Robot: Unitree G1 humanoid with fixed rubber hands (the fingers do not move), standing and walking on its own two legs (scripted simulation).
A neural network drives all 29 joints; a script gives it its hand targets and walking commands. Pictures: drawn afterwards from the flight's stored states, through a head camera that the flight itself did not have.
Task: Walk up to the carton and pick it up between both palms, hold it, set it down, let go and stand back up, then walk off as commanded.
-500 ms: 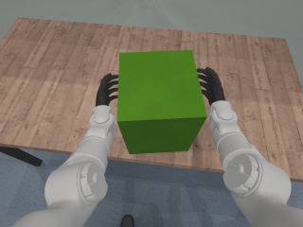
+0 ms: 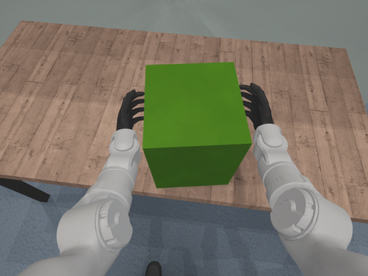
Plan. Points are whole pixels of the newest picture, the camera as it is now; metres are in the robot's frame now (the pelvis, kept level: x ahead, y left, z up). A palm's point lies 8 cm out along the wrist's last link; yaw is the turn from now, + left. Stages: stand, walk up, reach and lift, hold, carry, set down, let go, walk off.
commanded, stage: reach and lift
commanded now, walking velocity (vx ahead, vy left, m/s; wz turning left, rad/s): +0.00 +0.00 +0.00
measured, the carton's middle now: (191, 131) +0.48 +0.02 -0.05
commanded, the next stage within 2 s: none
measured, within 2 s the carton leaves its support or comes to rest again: leaves its support in 1.72 s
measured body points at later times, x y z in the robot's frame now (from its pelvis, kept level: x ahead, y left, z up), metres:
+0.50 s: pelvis +0.00 +0.00 +0.00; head +0.13 +0.01 +0.43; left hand +0.46 +0.17 +0.01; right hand +0.48 -0.12 +0.03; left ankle +0.04 +0.15 -0.73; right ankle -0.04 -0.10 -0.73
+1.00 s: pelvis +0.00 +0.00 +0.00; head +0.13 +0.01 +0.43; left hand +0.45 +0.17 +0.01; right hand +0.48 -0.12 +0.03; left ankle +0.04 +0.15 -0.73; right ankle -0.04 -0.10 -0.73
